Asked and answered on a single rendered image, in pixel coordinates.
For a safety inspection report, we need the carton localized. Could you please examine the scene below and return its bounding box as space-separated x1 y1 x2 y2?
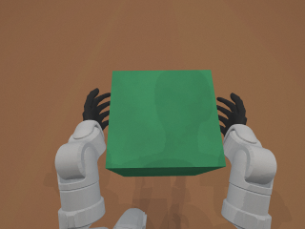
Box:
105 70 226 177

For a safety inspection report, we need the robot left thigh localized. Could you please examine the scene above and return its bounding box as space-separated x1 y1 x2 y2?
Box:
112 208 147 229

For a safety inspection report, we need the left robot hand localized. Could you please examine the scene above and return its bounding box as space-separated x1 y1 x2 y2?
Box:
82 88 111 131

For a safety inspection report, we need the robot left forearm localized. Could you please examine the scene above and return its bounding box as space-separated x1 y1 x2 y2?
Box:
54 119 107 229

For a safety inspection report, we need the right robot hand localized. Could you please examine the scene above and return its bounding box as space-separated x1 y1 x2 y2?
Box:
216 93 248 137

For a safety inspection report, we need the robot right forearm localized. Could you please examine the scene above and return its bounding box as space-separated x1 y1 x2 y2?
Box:
221 124 277 229

